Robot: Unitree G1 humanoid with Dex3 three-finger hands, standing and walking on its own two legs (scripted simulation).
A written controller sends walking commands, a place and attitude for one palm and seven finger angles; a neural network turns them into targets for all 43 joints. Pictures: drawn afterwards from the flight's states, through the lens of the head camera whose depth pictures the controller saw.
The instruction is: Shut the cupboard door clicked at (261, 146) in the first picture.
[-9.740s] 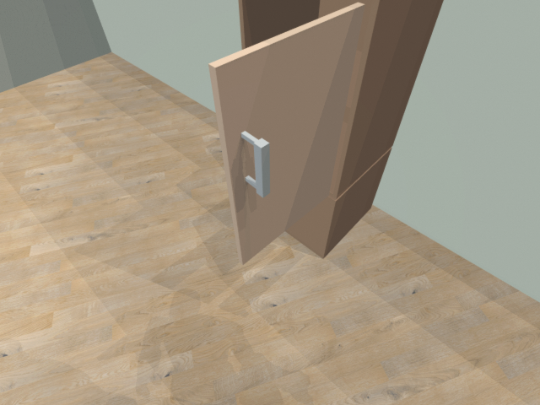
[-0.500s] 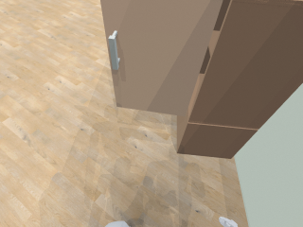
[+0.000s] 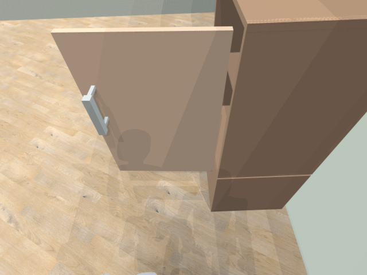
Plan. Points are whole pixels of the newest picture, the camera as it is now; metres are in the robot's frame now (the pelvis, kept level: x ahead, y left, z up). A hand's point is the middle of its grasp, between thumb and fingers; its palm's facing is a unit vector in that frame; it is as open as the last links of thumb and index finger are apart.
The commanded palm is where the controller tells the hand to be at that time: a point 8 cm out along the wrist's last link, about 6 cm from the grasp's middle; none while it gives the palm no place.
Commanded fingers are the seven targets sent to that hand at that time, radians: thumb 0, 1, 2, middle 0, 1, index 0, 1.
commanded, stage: come to a stop and stand still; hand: left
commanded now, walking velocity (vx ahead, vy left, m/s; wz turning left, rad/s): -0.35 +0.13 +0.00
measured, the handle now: (97, 111) +0.52 +0.26 +0.04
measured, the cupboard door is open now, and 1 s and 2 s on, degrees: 87 87 87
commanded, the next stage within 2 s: look again from close up in 1.02 s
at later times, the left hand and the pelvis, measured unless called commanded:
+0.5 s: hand out of the picture +0.07 +0.21 -0.18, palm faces +0.03 -0.97 -0.24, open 7.4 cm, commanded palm none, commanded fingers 0.00 0.90 0.90 -0.20 -0.30 -0.20 -0.30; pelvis +0.02 +0.02 -0.01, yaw -2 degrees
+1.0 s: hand out of the picture +0.02 +0.18 -0.18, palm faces -0.02 -0.98 -0.19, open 7.4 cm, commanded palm none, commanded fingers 0.00 0.90 0.90 -0.20 -0.30 -0.20 -0.30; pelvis +0.00 +0.00 -0.01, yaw -2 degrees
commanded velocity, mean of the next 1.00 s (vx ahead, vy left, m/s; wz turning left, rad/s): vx -0.08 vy -0.02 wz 0.00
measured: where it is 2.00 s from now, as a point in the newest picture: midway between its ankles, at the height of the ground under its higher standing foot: outside the picture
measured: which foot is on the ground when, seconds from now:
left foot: up 0.00-0.18, down 0.20-1.00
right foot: down 0.00-0.22, up 0.24-0.50, down 0.52-1.00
